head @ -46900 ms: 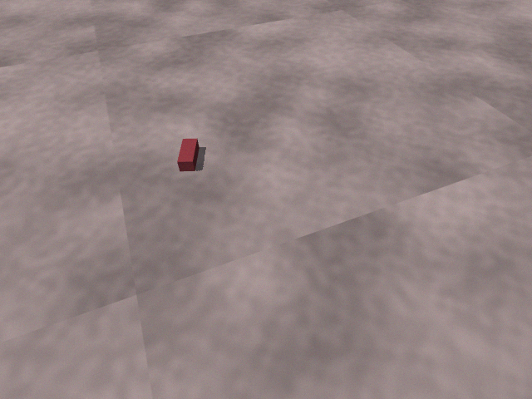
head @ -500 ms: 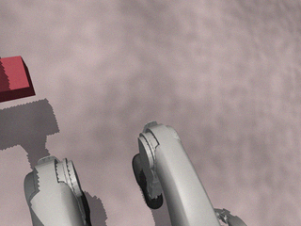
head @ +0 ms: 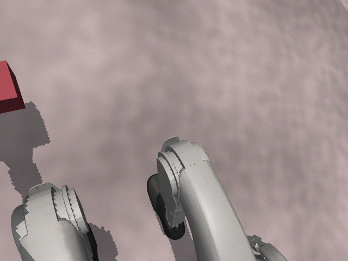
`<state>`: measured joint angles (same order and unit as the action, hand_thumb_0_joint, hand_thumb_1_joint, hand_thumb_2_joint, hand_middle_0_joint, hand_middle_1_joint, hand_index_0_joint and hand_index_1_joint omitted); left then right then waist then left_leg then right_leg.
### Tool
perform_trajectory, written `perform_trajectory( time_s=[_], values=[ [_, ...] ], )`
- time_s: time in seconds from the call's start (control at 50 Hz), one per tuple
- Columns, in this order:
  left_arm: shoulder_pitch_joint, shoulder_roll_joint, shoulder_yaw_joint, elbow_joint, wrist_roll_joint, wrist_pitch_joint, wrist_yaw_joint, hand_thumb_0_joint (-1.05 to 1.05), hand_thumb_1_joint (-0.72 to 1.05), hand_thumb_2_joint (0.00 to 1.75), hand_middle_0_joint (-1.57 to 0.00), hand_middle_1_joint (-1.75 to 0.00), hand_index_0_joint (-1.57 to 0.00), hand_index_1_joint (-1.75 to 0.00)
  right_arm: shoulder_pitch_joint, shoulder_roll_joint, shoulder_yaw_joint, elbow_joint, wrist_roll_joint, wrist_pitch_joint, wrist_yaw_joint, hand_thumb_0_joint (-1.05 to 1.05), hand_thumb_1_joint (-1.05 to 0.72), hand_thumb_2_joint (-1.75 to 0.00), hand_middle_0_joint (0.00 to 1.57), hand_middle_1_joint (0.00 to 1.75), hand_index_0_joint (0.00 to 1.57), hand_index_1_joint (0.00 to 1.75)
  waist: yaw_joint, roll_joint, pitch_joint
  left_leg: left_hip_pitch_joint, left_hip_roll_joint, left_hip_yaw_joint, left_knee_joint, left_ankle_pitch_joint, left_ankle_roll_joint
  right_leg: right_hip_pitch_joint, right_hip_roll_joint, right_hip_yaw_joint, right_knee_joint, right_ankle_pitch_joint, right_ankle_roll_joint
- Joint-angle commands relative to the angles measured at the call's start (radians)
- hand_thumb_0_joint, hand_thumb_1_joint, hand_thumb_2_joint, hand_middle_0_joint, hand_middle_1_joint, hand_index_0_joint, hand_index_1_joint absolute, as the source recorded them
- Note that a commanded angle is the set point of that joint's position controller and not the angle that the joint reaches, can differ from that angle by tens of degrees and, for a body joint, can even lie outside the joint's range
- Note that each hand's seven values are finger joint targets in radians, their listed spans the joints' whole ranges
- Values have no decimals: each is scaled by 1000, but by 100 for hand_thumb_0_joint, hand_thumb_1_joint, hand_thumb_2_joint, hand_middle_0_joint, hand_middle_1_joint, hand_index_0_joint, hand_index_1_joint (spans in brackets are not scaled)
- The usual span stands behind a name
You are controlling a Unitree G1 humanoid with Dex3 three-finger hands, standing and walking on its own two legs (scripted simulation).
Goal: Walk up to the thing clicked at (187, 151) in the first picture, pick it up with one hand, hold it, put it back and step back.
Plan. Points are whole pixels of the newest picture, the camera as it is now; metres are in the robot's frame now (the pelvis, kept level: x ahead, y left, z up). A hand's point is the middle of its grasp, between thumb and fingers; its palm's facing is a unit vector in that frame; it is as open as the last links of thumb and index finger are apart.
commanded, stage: lower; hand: left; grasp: from above
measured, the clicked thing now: out of the picture +0.53 +0.28 -0.21
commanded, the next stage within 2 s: rest in 0.14 s
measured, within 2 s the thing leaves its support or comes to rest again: rests again in 1.08 s
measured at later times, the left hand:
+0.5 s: hand out of the picture +0.53 +0.26 -0.22, palm faces -0.46 -0.07 -0.88, open 11.1 cm
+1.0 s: hand out of the picture +0.53 +0.26 -0.25, palm faces -0.45 -0.09 -0.89, open 11.1 cm
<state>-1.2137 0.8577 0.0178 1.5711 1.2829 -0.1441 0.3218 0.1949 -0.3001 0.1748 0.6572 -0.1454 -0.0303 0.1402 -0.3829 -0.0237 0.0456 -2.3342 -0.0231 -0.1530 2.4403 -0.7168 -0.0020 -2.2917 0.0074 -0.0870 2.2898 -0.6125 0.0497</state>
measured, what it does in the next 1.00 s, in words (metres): stands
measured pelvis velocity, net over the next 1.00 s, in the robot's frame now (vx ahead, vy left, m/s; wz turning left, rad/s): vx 0.00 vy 0.01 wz -0.08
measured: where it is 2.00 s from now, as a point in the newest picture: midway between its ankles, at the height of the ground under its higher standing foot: (132, 241)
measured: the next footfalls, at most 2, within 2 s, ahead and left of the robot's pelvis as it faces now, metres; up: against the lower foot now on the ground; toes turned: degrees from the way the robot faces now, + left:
none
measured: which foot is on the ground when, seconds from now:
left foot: down 0.00-1.00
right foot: down 0.00-1.00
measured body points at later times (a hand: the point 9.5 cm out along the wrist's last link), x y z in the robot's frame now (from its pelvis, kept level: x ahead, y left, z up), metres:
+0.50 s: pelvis +0.00 +0.00 -0.01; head +0.29 +0.09 +0.32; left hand +0.55 +0.26 -0.17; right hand +0.00 -0.26 -0.07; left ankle +0.06 +0.12 -0.29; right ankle +0.12 -0.13 -0.29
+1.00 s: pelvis +0.00 +0.01 -0.01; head +0.30 +0.10 +0.30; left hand +0.55 +0.26 -0.20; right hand -0.01 -0.25 -0.05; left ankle +0.06 +0.12 -0.29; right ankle +0.12 -0.13 -0.29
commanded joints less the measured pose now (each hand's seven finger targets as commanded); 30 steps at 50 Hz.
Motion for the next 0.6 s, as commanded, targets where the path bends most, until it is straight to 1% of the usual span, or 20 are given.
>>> perform_trajectory(
  time_s=[0.0,0.04,0.06,0.08,0.1,0.14,0.16,0.18,0.2,0.22,0.26,0.3,0.34,0.38,0.4,0.46,0.48,0.52,0.54,0.58],
  values=[
    [-381,217,26,-148,-1,-10,63,0,69,97,-99,-92,-101,-90,248,-293,-72,12,-6,-5,-12,0,-91,-90,20,30,20,30,-40,436,-705,500,12,80,-260,249,10,403,37,-109,-169,214,-89],
    [-394,216,18,-151,7,-14,76,0,69,100,-100,-93,-102,-91,245,-288,-63,8,-13,-9,-11,0,-91,-90,20,30,20,30,-56,445,-703,502,15,80,-248,243,12,410,42,-112,-168,213,-87],
    [-415,237,27,-165,13,-16,82,0,70,99,-100,-93,-102,-91,247,-301,-62,8,-13,-10,-12,0,-91,-90,20,30,20,30,-57,448,-708,495,14,76,-249,238,13,401,39,-116,-171,209,-87],
    [-403,239,25,-154,14,-15,89,0,69,99,-100,-91,-102,-89,246,-300,-60,11,-12,-13,-14,0,-91,-90,20,30,20,30,-48,464,-706,509,16,78,-247,248,10,400,40,-113,-167,220,-88],
    [-395,238,27,-145,15,-12,92,0,69,101,-100,-93,-102,-92,245,-301,-57,7,-14,-18,-10,0,-91,-90,20,30,20,30,-56,470,-702,518,17,74,-245,252,9,394,39,-116,-161,221,-88],
    [-407,256,31,-168,21,-10,106,0,70,103,-101,-94,-102,-93,247,-304,-52,9,-16,-21,-10,0,-91,-90,20,30,20,30,-49,502,-743,540,20,71,-244,278,7,412,42,-119,-150,246,-87],
    [-388,251,36,-133,18,-3,112,0,72,100,-101,-94,-103,-92,247,-312,-53,10,-16,-23,-10,0,-91,-90,20,30,20,30,-54,489,-707,524,17,70,-240,284,6,392,38,-122,-151,250,-90],
    [-375,228,26,-117,17,1,113,0,72,100,-101,-94,-103,-91,247,-310,-50,6,-20,-29,-9,0,-91,-90,20,30,20,30,-71,472,-676,524,20,68,-233,286,6,386,39,-125,-151,249,-90],
    [-408,249,26,-164,15,-1,115,0,71,102,-100,-95,-102,-93,245,-304,-43,5,-19,-29,-7,0,-90,-90,20,30,20,30,-69,489,-714,527,22,68,-233,287,9,415,45,-122,-154,255,-87],
    [-407,253,28,-135,15,3,119,0,69,101,-100,-92,-102,-91,244,-312,-43,7,-18,-31,-9,0,-91,-90,20,30,20,30,-66,476,-708,509,20,69,-226,277,12,402,44,-121,-155,253,-87],
    [-376,251,33,-115,12,8,122,0,62,95,-93,-88,-95,-85,256,-317,-37,6,-23,-39,-8,0,-89,-89,20,30,20,30,-78,467,-670,493,20,70,-224,283,10,419,40,-124,-159,257,-85],
    [-384,281,40,-119,14,5,122,0,56,94,-90,-86,-91,-85,248,-328,-34,1,-25,-44,-9,0,-90,-90,20,30,20,30,-78,461,-655,481,23,63,-219,267,11,402,44,-130,-158,239,-88],
    [-362,264,29,-100,11,6,121,0,55,89,-88,-87,-91,-84,248,-327,-25,-7,-26,-47,-5,0,-90,-90,20,30,20,30,-83,471,-655,483,24,60,-222,271,10,423,45,-133,-155,243,-87],
    [-369,288,32,-111,5,3,124,0,53,91,-87,-87,-89,-84,244,-322,-17,-8,-27,-49,-3,0,-90,-90,20,30,20,30,-79,456,-685,471,26,62,-221,256,17,461,50,-130,-163,243,-79],
    [-367,293,35,-100,5,4,124,0,54,91,-87,-88,-89,-85,247,-331,-16,-10,-26,-51,-3,0,-90,-90,20,30,20,30,-89,461,-667,469,26,59,-224,261,15,451,48,-135,-159,245,-81],
    [-358,284,22,-87,5,1,130,0,52,91,-87,-85,-89,-83,236,-333,-5,-12,-29,-54,-5,0,-90,-90,20,30,20,30,-94,450,-649,476,30,50,-213,263,14,437,53,-140,-159,244,-84],
    [-377,317,35,-125,8,-4,136,0,51,90,-86,-86,-88,-84,233,-339,-3,-16,-28,-56,-7,0,-90,-90,20,30,20,30,-93,482,-673,500,31,50,-218,288,10,457,52,-140,-157,264,-83],
    [-360,313,28,-99,10,-2,144,0,52,87,-86,-85,-88,-83,235,-332,5,-9,-32,-58,-4,0,-90,-90,20,30,20,30,-93,499,-676,504,34,46,-217,305,8,472,56,-141,-145,282,-83],
    [-355,312,36,-70,12,-1,150,0,51,88,-85,-86,-88,-83,237,-345,3,-13,-34,-61,-5,0,-90,-90,20,30,20,30,-105,477,-632,488,31,46,-209,298,9,445,53,-145,-152,276,-85],
    [-359,344,59,-82,12,-3,161,0,51,87,-85,-82,-87,-80,236,-354,7,-19,-38,-63,-10,0,-89,-90,20,30,20,30,-111,483,-626,496,35,41,-207,311,7,447,52,-149,-155,284,-83]
  ],
)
